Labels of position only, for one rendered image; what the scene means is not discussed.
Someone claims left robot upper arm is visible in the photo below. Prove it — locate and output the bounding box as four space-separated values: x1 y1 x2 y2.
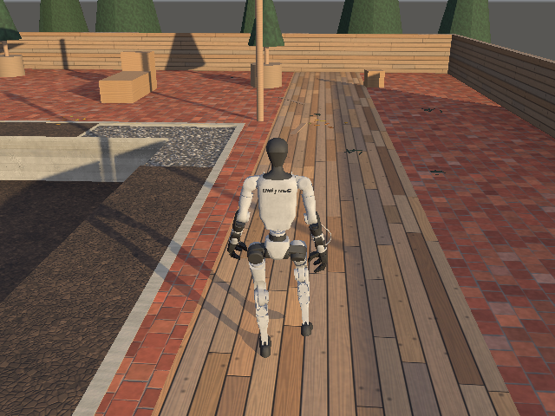
236 175 259 223

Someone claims right robot forearm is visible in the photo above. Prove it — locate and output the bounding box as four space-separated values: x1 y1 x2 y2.
309 211 327 253

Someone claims robot left shin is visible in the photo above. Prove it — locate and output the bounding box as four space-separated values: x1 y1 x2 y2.
254 290 269 346

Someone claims robot left hand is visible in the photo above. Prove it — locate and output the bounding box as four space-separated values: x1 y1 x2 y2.
227 241 247 260

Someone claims right robot upper arm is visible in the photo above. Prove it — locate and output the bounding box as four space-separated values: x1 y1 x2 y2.
296 175 317 224

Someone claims robot right thigh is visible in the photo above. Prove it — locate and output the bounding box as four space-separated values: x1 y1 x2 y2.
289 240 308 283

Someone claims left robot forearm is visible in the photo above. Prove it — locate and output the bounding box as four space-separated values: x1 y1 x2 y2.
229 210 245 244

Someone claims robot right hand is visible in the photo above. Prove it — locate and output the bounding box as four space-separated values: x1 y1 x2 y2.
308 251 328 273

